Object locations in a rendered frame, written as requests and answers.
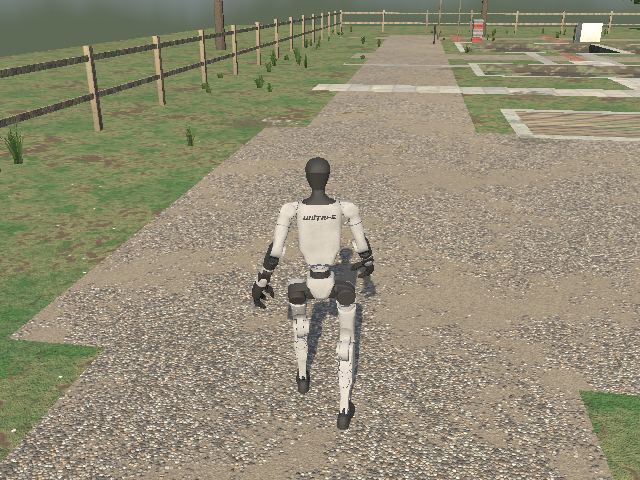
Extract right robot hand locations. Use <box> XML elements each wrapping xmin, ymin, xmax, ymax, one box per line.
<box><xmin>351</xmin><ymin>261</ymin><xmax>374</xmax><ymax>278</ymax></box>

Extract right robot shin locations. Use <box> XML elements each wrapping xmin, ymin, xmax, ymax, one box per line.
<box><xmin>338</xmin><ymin>342</ymin><xmax>355</xmax><ymax>415</ymax></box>

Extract left robot hand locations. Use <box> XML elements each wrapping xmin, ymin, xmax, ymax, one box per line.
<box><xmin>252</xmin><ymin>281</ymin><xmax>274</xmax><ymax>309</ymax></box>

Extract robot right thigh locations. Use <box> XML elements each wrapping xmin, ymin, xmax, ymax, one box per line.
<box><xmin>334</xmin><ymin>280</ymin><xmax>356</xmax><ymax>360</ymax></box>

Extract robot left upper arm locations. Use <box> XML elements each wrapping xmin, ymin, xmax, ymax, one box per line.
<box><xmin>270</xmin><ymin>202</ymin><xmax>298</xmax><ymax>258</ymax></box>

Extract robot left forearm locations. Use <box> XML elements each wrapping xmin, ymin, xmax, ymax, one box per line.
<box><xmin>256</xmin><ymin>242</ymin><xmax>279</xmax><ymax>287</ymax></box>

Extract robot right upper arm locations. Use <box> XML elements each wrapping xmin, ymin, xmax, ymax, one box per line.
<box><xmin>339</xmin><ymin>200</ymin><xmax>369</xmax><ymax>253</ymax></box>

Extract robot right forearm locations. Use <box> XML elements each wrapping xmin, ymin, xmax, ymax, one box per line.
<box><xmin>358</xmin><ymin>237</ymin><xmax>374</xmax><ymax>266</ymax></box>

